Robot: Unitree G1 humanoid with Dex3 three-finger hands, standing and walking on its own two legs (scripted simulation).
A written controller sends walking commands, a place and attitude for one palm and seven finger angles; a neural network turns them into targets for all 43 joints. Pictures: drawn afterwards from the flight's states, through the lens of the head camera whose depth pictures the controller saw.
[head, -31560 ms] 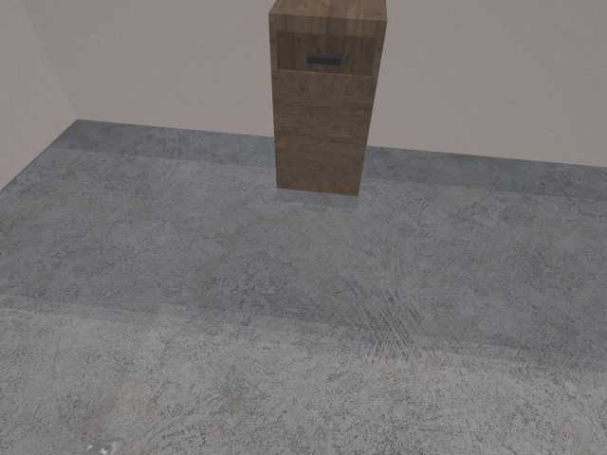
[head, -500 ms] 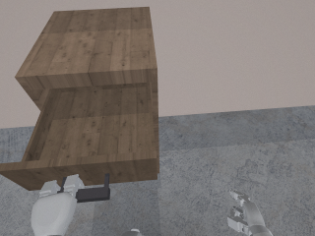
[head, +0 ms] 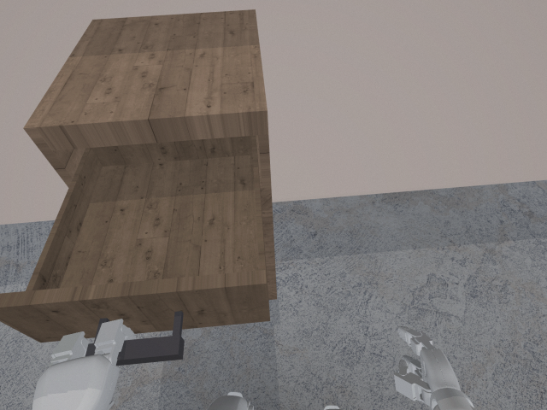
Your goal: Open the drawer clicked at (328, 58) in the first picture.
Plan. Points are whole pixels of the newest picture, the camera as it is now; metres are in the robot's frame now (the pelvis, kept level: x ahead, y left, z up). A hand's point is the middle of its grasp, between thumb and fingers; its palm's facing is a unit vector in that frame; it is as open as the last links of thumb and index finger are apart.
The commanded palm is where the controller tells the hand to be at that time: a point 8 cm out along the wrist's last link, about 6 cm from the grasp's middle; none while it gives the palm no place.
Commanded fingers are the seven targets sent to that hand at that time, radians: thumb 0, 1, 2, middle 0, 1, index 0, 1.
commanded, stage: pull the drawer open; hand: left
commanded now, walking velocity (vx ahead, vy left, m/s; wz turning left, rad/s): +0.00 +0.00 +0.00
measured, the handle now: (138, 336) +0.22 +0.22 +0.00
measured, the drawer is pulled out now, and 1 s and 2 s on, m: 0.30 0.30 0.30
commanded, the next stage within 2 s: open the thumb to release the handle in 0.14 s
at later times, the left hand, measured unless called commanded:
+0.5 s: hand (93, 393) +0.15 +0.26 -0.02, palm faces -0.02 -0.07 -1.00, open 7.5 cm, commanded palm +0.13 +0.26 +0.03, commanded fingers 0.00 -0.08 0.48 -0.33 -1.25 -0.33 -1.25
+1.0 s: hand (98, 394) +0.15 +0.25 -0.02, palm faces -0.01 -0.09 -1.00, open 13.9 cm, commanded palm +0.14 +0.24 +0.03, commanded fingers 0.00 -0.50 0.30 -0.30 -1.20 -0.30 -1.20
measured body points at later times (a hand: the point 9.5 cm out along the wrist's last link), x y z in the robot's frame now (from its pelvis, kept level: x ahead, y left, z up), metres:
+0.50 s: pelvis +0.00 +0.00 +0.00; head +0.04 -0.02 +0.45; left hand +0.15 +0.26 +0.04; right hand +0.21 -0.22 -0.10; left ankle +0.01 +0.13 -0.66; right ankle -0.01 -0.10 -0.66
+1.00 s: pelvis -0.01 +0.01 +0.00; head +0.03 -0.01 +0.45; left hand +0.14 +0.25 +0.03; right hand +0.20 -0.21 -0.10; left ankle +0.01 +0.13 -0.66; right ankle -0.01 -0.10 -0.66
